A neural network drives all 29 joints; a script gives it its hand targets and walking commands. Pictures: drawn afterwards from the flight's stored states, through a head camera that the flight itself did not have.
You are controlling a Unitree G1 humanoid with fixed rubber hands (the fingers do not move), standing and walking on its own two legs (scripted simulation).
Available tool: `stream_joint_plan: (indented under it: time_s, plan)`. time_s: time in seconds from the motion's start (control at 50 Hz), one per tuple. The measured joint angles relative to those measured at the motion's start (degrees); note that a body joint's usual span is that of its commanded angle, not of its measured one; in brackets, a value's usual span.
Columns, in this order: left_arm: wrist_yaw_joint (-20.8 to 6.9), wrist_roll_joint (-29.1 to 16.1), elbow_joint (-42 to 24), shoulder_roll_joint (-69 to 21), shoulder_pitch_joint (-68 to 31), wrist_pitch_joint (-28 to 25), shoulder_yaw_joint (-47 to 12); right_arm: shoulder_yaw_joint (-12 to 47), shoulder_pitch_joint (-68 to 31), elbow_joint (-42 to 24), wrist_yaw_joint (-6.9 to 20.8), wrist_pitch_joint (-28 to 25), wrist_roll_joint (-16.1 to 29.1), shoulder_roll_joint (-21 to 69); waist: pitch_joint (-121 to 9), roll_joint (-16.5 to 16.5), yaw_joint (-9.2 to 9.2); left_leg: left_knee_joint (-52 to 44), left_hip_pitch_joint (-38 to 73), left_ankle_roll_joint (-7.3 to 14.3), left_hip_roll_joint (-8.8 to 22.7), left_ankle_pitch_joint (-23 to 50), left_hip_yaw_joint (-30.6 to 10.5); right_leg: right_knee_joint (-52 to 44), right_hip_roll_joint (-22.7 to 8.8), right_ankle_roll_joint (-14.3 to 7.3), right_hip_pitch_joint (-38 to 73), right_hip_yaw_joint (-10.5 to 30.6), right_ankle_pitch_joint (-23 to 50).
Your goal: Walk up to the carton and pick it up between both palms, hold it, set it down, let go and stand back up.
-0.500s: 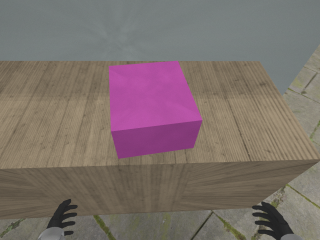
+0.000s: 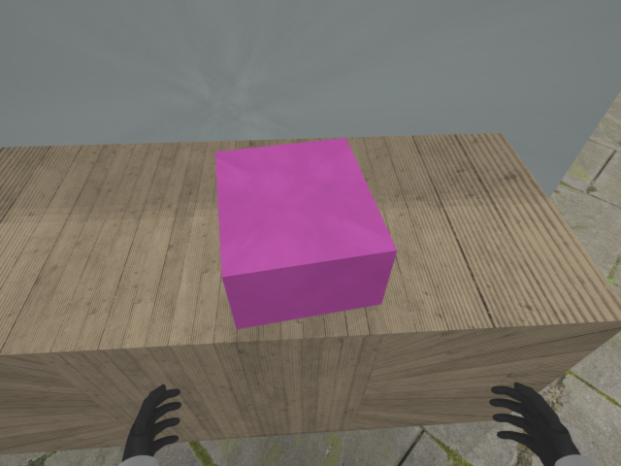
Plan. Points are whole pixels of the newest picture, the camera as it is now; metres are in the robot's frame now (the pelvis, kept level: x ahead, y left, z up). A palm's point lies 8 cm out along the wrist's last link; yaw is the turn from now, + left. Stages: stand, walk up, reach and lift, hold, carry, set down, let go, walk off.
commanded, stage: reach and lift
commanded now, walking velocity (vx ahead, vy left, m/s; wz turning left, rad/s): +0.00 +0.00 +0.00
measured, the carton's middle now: (295, 225) +0.54 +0.04 -0.06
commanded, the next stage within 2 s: none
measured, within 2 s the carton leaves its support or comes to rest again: neither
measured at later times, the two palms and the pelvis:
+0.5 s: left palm (162, 449) +0.15 +0.20 -0.05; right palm (539, 431) +0.17 -0.28 -0.05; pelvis +0.01 -0.01 +0.00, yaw +1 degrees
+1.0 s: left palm (178, 407) +0.20 +0.19 -0.04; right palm (531, 400) +0.20 -0.27 -0.03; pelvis +0.00 -0.01 -0.01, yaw +0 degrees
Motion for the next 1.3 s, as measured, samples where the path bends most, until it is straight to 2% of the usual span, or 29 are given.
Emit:
stream_joint_plan:
  time_s: [0.4,0.64,0.82,1.06,1.3]
  plan:
    - [0.13,-1.53,4.29,-2.86,3.64,-18.25,-1.4,7.11,0.53,3.46,-0.05,-13.49,8.02,0.51,-2.23,0.58,-0.43,0.01,-1.27,-0.92,0.59,-0.66,-1.38,0.22,0.82,-0.83,-1.04,-0.75,-1.1]
    - [1.07,-4.59,5.69,-1.72,1.86,-24.82,-3.17,9.31,-0.36,4.51,0.75,-17.78,12.08,0.02,-3.68,0.1,-0.02,2.36,-3.32,-0.99,0.49,-1.39,-1.69,3.07,0.86,-1.01,-3.32,-0.58,-2.11]
    - [2.11,-5.67,6.29,-1.83,-1.77,-25.55,-4.51,10.73,-2.75,4.99,1.43,-18.25,14.79,-0.35,-4.28,-0.39,0.1,4.03,-4.94,-0.9,0.38,-1.81,-1.55,4.97,0.86,-0.99,-5.17,-0.13,-2.51]
    - [3.18,-5.48,7.41,-2.96,-7.95,-21.65,-3.53,11.75,-9.42,6.3,0.89,-15.39,15.78,-1.12,-4.34,-0.59,1.04,4.59,-6.8,-0.79,0.33,-1.83,-0.75,6.13,1.0,-0.9,-7.71,0.99,-2.46]
    - [2.53,-6.03,8.21,-2.55,-13.43,-18.77,-1.95,12.67,-18.65,10.46,-0.08,-13.77,16.45,-1.64,-4.34,0.13,2.02,4.04,-8.31,-0.79,0.42,-1.57,-1.04,4.84,1.18,-0.86,-8.83,0.92,-1.83]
